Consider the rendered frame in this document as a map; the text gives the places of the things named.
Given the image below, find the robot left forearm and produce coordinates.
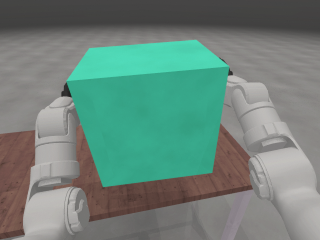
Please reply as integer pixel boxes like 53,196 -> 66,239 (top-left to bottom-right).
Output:
23,96 -> 81,233

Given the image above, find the robot right hand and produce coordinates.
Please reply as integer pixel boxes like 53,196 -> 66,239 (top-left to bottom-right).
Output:
219,57 -> 233,76

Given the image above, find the robot right upper arm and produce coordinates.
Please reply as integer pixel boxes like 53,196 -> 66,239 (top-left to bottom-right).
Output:
248,147 -> 320,240

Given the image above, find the robot left upper arm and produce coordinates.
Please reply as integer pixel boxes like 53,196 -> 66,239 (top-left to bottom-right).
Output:
12,186 -> 90,240

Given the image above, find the carton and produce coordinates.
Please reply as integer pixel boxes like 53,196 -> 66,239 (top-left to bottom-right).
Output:
66,40 -> 229,187

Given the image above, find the robot left hand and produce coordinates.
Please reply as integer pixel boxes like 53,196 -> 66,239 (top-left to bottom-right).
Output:
61,82 -> 72,98

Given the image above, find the table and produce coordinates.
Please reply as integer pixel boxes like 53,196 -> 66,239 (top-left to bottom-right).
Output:
0,123 -> 254,240

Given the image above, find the robot right forearm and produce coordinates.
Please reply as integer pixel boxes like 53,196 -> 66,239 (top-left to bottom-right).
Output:
223,75 -> 317,189

